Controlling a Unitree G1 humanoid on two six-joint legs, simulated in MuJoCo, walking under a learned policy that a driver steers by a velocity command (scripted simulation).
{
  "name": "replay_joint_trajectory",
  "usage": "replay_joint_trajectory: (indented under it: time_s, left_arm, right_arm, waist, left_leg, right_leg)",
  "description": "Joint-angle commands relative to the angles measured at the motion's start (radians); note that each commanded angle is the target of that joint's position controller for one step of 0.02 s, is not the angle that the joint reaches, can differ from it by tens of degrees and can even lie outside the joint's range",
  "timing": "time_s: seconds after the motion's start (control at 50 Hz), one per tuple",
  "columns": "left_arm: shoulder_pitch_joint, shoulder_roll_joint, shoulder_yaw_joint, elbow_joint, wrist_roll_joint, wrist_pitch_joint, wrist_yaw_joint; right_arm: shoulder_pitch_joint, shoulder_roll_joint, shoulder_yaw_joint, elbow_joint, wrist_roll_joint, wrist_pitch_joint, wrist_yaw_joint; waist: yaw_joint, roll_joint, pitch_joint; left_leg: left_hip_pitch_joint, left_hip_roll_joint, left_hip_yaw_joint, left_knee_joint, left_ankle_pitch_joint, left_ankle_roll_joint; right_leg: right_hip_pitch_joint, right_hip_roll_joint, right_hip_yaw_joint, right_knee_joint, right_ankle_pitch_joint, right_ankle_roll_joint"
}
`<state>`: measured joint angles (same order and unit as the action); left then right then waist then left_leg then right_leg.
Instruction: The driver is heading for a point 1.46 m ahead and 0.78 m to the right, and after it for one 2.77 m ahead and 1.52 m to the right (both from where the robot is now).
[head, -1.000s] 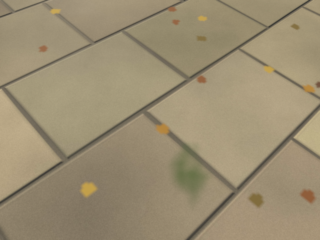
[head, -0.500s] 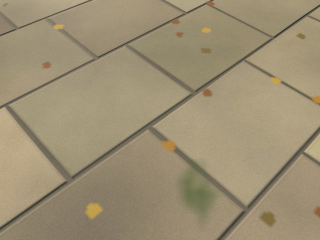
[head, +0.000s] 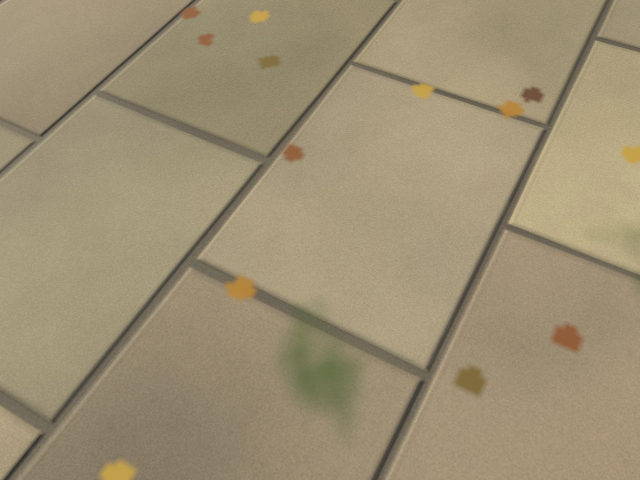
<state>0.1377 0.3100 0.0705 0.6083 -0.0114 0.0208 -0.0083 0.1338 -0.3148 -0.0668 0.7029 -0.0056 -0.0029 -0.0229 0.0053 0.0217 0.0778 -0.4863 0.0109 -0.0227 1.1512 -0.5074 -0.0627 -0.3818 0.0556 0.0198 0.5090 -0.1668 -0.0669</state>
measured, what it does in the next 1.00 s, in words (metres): steps on the spot, turning right: left foot, then right foot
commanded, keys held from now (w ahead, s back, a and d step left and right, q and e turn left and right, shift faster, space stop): e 1.00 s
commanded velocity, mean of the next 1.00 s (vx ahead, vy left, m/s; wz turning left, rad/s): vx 0.01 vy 0.00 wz -0.59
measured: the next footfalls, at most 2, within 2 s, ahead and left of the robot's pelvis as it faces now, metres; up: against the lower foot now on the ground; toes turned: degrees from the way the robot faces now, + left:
left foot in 0.28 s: +0.11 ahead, +0.14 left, +0.00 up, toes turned -15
right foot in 0.68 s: +0.01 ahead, -0.10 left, +0.00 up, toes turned -27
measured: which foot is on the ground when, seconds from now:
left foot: up 0.00-0.26, down 0.28-0.68, up 0.70-1.00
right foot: down 0.00-0.28, up 0.30-0.66, down 0.68-1.00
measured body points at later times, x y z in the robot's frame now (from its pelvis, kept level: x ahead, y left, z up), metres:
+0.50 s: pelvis +0.03 +0.04 +0.01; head +0.07 +0.05 +0.46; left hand +0.27 +0.28 -0.09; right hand +0.09 -0.27 -0.08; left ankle +0.07 +0.15 -0.73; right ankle -0.02 -0.09 -0.66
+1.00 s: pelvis +0.02 +0.00 +0.01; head +0.04 -0.05 +0.46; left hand +0.31 +0.14 -0.06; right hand +0.00 -0.33 -0.10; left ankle +0.13 +0.12 -0.68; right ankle -0.02 -0.09 -0.73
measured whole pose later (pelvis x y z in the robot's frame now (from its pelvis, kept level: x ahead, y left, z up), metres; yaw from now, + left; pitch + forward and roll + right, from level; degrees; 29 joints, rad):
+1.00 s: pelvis +0.02 +0.00 +0.01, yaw -36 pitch +2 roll +2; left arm 0.18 0.32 0.07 0.60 -0.01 0.04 0.03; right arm 0.10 -0.31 -0.08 0.69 0.00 0.01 -0.03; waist 0.01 0.02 0.06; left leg -0.48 -0.01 -0.08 0.87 -0.35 -0.10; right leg -0.29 0.07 0.14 0.47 -0.21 -0.06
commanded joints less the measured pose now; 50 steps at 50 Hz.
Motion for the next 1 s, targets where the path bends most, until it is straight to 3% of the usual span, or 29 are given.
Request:
replay_joint_trajectory:
  time_s: [0.02,0.08,0.14,0.2,0.24,0.26,0.28,0.3,0.32,0.34,0.38,0.42,0.48,0.52,0.6,0.64,0.66,0.68,0.7,0.72,0.74,0.76,0.78,0.8,0.84,0.92,1.0]
  left_arm:
    - [-0.041,0.161,0.047,-0.08,0.01,-0.004,0.022]
    - [-0.019,0.178,0.057,-0.072,0.004,0.001,0.035]
    - [-0.018,0.182,0.059,-0.075,0.003,0.01,0.036]
    - [-0.018,0.177,0.058,-0.077,0.0,0.016,0.029]
    - [-0.038,0.169,0.054,-0.082,-0.01,0.023,0.031]
    - [-0.032,0.153,0.048,-0.082,-0.015,0.025,0.034]
    - [0.003,0.104,0.034,-0.085,-0.007,0.025,0.034]
    - [0.011,0.092,0.034,-0.118,-0.014,0.015,0.031]
    - [0.034,0.181,0.061,-0.091,0.004,0.005,0.033]
    - [0.054,0.212,0.078,-0.065,-0.007,0.009,0.03]
    - [0.087,0.169,0.073,-0.033,-0.006,0.03,0.034]
    - [0.059,0.118,0.056,-0.046,-0.014,0.037,0.027]
    - [-0.022,0.085,0.038,-0.087,-0.016,0.033,0.019]
    - [-0.037,0.069,0.028,-0.101,-0.01,0.032,0.009]
    - [-0.013,0.09,0.034,-0.106,-0.012,0.041,-0.005]
    - [0.03,0.091,0.041,-0.096,-0.014,0.046,-0.011]
    - [0.074,0.095,0.048,-0.08,-0.012,0.046,-0.01]
    - [0.116,0.137,0.065,-0.07,-0.011,0.044,0.0]
    - [0.154,0.266,0.092,-0.091,-0.006,0.036,0.018]
    - [0.145,0.273,0.083,-0.109,0.034,0.009,0.007]
    - [0.127,0.228,0.071,-0.1,0.038,-0.011,0.001]
    - [0.083,0.198,0.061,-0.086,0.023,-0.021,0.006]
    - [0.043,0.172,0.053,-0.087,0.006,-0.019,0.014]
    - [0.011,0.163,0.045,-0.089,-0.005,-0.014,0.02]
    - [0.005,0.157,0.038,-0.09,0.003,-0.007,0.031]
    - [0.026,0.171,0.043,-0.078,0.001,-0.001,0.042]
    - [0.017,0.189,0.05,-0.079,0.003,0.008,0.039]
  right_arm:
    - [0.043,-0.09,-0.026,-0.056,-0.009,-0.002,-0.009]
    - [0.031,-0.057,-0.011,-0.054,-0.005,-0.006,-0.009]
    - [0.005,-0.066,-0.013,-0.063,0.004,-0.007,-0.002]
    - [-0.002,-0.077,-0.02,-0.074,0.01,-0.019,0.009]
    - [0.039,-0.074,-0.026,-0.065,0.011,-0.031,0.017]
    - [0.068,-0.087,-0.034,-0.057,0.007,-0.035,0.017]
    - [0.096,-0.156,-0.051,-0.061,-0.01,-0.032,0.01]
    - [0.068,-0.236,-0.069,-0.049,-0.037,-0.019,0.009]
    - [0.028,-0.169,-0.054,-0.085,-0.049,-0.025,0.009]
    - [-0.016,-0.117,-0.037,-0.101,-0.039,-0.026,0.002]
    - [-0.063,-0.083,-0.026,-0.108,-0.006,-0.024,-0.007]
    - [-0.035,-0.084,-0.023,-0.101,-0.006,-0.014,-0.017]
    - [0.029,-0.113,-0.036,-0.085,-0.013,0.002,-0.025]
    - [0.026,-0.142,-0.048,-0.083,-0.008,0.008,-0.02]
    - [0.009,-0.173,-0.062,-0.076,0.013,0.009,-0.002]
    - [-0.008,-0.176,-0.064,-0.07,0.032,0.006,0.003]
    - [-0.003,-0.159,-0.06,-0.062,0.042,0.004,0.003]
    - [0.059,-0.118,-0.05,-0.037,0.032,-0.002,0.008]
    - [0.053,-0.038,-0.022,-0.078,-0.031,-0.003,0.012]
    - [-0.046,-0.073,-0.028,-0.116,-0.024,-0.006,0.001]
    - [-0.082,-0.114,-0.041,-0.115,-0.002,-0.002,-0.006]
    - [-0.078,-0.121,-0.045,-0.109,0.005,0.001,-0.01]
    - [-0.062,-0.121,-0.049,-0.09,-0.003,0.003,-0.018]
    - [-0.048,-0.126,-0.051,-0.087,-0.009,0.006,-0.021]
    - [-0.016,-0.106,-0.048,-0.074,-0.004,0.004,-0.014]
    - [-0.045,-0.073,-0.033,-0.08,0.001,0.003,-0.011]
    - [-0.067,-0.073,-0.031,-0.088,0.007,-0.004,-0.001]
  waist:
    - [-0.027,-0.114,-0.175]
    - [-0.011,-0.128,-0.202]
    - [0.006,-0.16,-0.196]
    - [0.012,-0.184,-0.187]
    - [-0.019,-0.188,-0.187]
    - [-0.033,-0.173,-0.189]
    - [-0.019,-0.043,-0.21]
    - [0.028,0.28,-0.141]
    - [0.008,0.216,-0.142]
    - [0.026,0.14,-0.134]
    - [0.033,0.102,-0.105]
    - [0.009,0.114,-0.094]
    - [-0.045,0.146,-0.124]
    - [-0.053,0.155,-0.144]
    - [-0.044,0.179,-0.154]
    - [-0.01,0.169,-0.153]
    - [0.013,0.146,-0.16]
    - [0.018,0.036,-0.179]
    - [-0.003,-0.299,-0.197]
    - [0.057,-0.299,-0.236]
    - [0.067,-0.193,-0.21]
    - [0.035,-0.168,-0.166]
    - [0.016,-0.127,-0.153]
    - [-0.001,-0.139,-0.144]
    - [-0.017,-0.15,-0.174]
    - [0.003,-0.148,-0.171]
    - [0.017,-0.17,-0.152]
  left_leg:
    - [-0.025,0.002,-0.034,-0.111,0.089,-0.02]
    - [0.025,-0.016,-0.046,-0.264,0.132,-0.032]
    - [0.068,-0.032,-0.057,-0.364,0.162,-0.026]
    - [0.101,-0.046,-0.063,-0.474,0.154,-0.007]
    - [0.189,-0.053,-0.048,-0.648,0.235,0.018]
    - [0.275,-0.023,-0.055,-0.757,0.319,0.039]
    - [0.384,0.16,-0.206,-0.817,0.346,0.106]
    - [0.375,0.341,-0.455,-0.872,0.488,0.266]
    - [0.333,0.404,-0.491,-0.871,0.531,0.342]
    - [0.307,0.354,-0.39,-0.852,0.539,0.316]
    - [0.326,0.259,-0.235,-0.825,0.541,0.255]
    - [0.343,0.221,-0.14,-0.827,0.593,0.256]
    - [0.455,0.251,-0.108,-0.814,0.654,0.281]
    - [0.456,0.271,-0.078,-0.804,0.679,0.285]
    - [0.413,0.298,-0.033,-0.78,0.702,0.274]
    - [0.392,0.297,-0.005,-0.723,0.68,0.238]
    - [0.35,0.275,0.033,-0.66,0.625,0.196]
    - [0.234,0.224,0.105,-0.527,0.49,0.119]
    - [-0.082,0.098,0.184,-0.192,-0.069,0.01]
    - [-0.192,0.002,0.025,0.002,-0.214,-0.019]
    - [-0.203,0.024,-0.031,0.076,-0.153,-0.013]
    - [-0.208,0.038,-0.044,0.062,-0.06,-0.002]
    - [-0.204,0.047,-0.051,0.028,0.012,-0.003]
    - [-0.178,0.041,-0.05,0.012,0.066,-0.011]
    - [-0.12,0.011,-0.039,0.006,0.132,-0.025]
    - [-0.092,-0.012,-0.049,-0.196,0.165,-0.039]
    - [-0.007,-0.034,-0.067,-0.348,0.146,-0.031]
  right_leg:
    - [0.139,-0.22,0.274,-0.18,0.288,-0.187]
    - [0.135,-0.207,0.29,-0.165,0.229,-0.182]
    - [0.109,-0.202,0.355,-0.167,0.079,-0.169]
    - [0.131,-0.201,0.433,-0.141,0.054,-0.151]
    - [0.126,-0.176,0.452,-0.093,0.082,-0.118]
    - [0.088,-0.142,0.438,-0.052,0.047,-0.079]
    - [-0.013,-0.076,0.357,0.097,-0.143,-0.019]
    - [-0.223,0.091,0.132,0.282,-0.404,0.043]
    - [-0.234,0.026,0.141,0.536,-0.454,0.087]
    - [-0.224,0.011,0.142,0.635,-0.392,0.1]
    - [-0.254,-0.005,0.115,0.722,-0.282,0.14]
    - [-0.259,-0.018,0.062,0.694,-0.233,0.163]
    - [-0.263,-0.054,0.024,0.542,-0.235,0.181]
    - [-0.19,-0.076,-0.003,0.432,-0.257,0.174]
    - [-0.042,-0.07,-0.068,0.24,-0.237,0.137]
    - [0.048,-0.055,-0.093,0.073,-0.136,0.095]
    - [0.143,-0.033,-0.103,-0.047,-0.04,0.063]
    - [0.3,-0.059,-0.021,-0.125,0.13,0.023]
    - [0.499,-0.342,0.363,-0.113,0.573,-0.093]
    - [0.401,-0.469,0.524,-0.128,0.623,-0.298]
    - [0.373,-0.415,0.443,-0.149,0.522,-0.288]
    - [0.34,-0.351,0.365,-0.149,0.441,-0.229]
    - [0.327,-0.305,0.326,-0.148,0.38,-0.182]
    - [0.296,-0.282,0.304,-0.148,0.404,-0.168]
    - [0.274,-0.253,0.282,-0.149,0.433,-0.169]
    - [0.287,-0.232,0.317,-0.142,0.325,-0.166]
    - [0.227,-0.223,0.399,-0.138,0.183,-0.168]
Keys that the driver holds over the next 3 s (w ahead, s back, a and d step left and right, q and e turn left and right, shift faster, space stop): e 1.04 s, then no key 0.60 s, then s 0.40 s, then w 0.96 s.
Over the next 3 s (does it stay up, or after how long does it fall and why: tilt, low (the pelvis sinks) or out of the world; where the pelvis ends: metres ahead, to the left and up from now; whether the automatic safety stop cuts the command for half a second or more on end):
stays up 0.23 -0.08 0.01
